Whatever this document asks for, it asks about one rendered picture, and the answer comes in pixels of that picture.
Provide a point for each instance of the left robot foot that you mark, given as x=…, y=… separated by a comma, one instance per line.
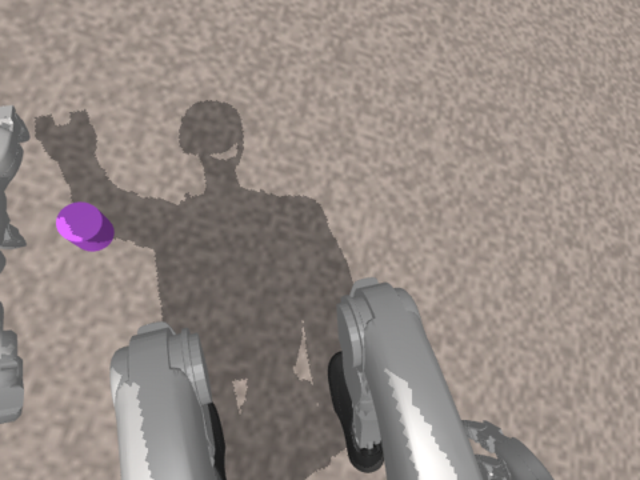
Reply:
x=219, y=442

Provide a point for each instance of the tin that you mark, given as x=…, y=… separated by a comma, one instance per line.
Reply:
x=85, y=226

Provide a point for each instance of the right robot foot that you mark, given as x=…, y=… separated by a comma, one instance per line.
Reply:
x=364, y=460

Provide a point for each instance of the left robot hand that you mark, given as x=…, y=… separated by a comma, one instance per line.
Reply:
x=13, y=131

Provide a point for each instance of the left robot arm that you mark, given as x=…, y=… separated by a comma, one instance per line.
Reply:
x=11, y=365

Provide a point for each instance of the right robot hand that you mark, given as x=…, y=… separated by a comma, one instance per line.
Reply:
x=515, y=461

